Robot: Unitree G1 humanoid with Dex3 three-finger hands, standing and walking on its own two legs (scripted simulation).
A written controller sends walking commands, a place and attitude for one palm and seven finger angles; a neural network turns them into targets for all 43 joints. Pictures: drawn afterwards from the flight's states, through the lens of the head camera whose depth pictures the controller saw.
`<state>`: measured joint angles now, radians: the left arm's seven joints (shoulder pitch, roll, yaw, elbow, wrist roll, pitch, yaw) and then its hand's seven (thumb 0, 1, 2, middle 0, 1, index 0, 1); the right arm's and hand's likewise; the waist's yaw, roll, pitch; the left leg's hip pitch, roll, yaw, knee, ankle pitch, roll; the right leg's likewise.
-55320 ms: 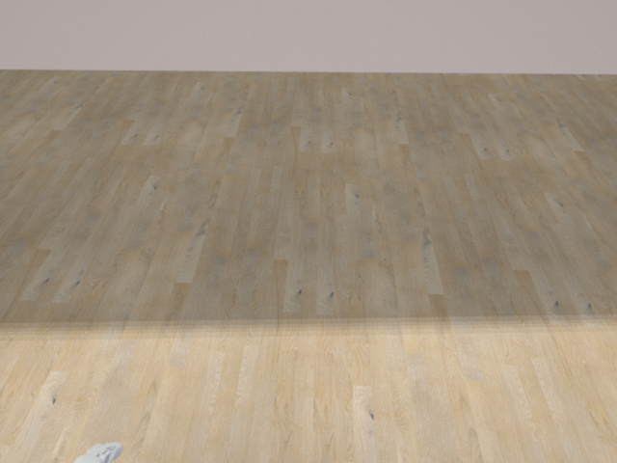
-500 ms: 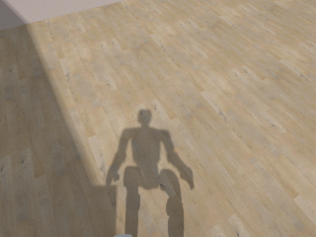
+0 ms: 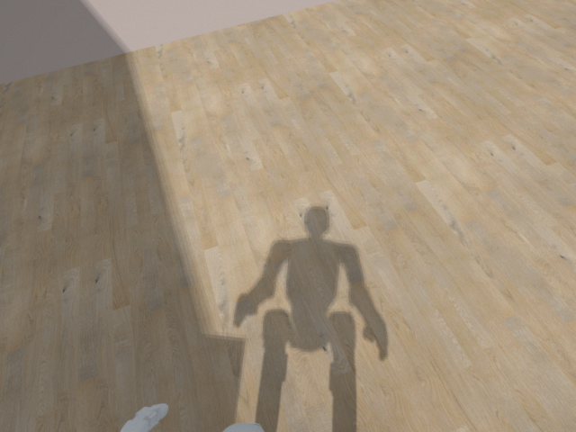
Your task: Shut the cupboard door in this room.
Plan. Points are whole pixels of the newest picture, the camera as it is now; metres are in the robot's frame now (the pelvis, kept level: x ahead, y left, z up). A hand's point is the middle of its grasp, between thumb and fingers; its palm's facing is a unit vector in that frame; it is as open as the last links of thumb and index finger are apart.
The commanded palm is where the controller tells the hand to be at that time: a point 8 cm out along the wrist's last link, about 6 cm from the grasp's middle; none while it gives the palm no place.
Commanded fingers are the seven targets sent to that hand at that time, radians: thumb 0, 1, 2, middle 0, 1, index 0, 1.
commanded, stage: turn or walk to find it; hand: left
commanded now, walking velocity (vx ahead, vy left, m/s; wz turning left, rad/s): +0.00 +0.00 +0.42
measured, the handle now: out of the picture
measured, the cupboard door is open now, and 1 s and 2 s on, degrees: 59 59 59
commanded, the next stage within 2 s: none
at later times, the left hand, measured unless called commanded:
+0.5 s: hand out of the picture -0.01 +0.25 -0.17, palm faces +0.28 -0.93 -0.23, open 7.4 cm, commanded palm none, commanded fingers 0.00 0.90 0.90 -0.20 -0.30 -0.20 -0.30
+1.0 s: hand out of the picture +0.03 +0.20 -0.14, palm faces +0.43 -0.86 -0.25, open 7.4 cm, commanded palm none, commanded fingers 0.00 0.90 0.90 -0.20 -0.30 -0.20 -0.30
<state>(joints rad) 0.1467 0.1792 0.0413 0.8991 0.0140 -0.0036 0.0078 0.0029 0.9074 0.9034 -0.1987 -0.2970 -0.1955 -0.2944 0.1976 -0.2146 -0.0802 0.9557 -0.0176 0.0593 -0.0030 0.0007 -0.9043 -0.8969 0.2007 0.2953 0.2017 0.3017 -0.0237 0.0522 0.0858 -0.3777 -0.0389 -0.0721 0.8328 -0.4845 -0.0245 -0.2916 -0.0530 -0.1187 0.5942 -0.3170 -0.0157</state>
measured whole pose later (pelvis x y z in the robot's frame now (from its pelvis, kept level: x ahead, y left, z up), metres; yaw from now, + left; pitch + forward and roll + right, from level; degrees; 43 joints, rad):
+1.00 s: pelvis +0.03 -0.01 +0.01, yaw +27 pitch +1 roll +2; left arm 0.18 0.15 0.04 0.90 0.02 0.00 0.01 0.00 0.90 0.90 -0.20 -0.30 -0.20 -0.29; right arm 0.21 -0.23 -0.09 0.98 -0.02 0.08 0.01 0.00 -0.91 -0.90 0.20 0.29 0.20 0.30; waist -0.03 0.03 0.09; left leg -0.48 0.01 -0.01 1.10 -0.43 -0.07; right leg -0.23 -0.09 -0.18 0.53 -0.31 -0.02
